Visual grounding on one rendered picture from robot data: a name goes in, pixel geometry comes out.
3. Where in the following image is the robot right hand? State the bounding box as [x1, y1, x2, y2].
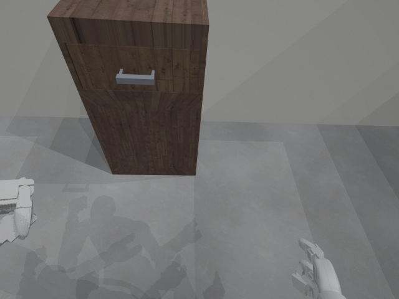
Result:
[292, 238, 342, 299]

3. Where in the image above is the handle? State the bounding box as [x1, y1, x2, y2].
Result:
[116, 69, 155, 85]

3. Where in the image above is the cabinet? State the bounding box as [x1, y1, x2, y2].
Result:
[47, 0, 209, 176]

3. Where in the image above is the drawer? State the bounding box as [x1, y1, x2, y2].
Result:
[66, 43, 200, 93]

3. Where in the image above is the robot left hand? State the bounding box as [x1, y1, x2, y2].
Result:
[0, 177, 37, 246]

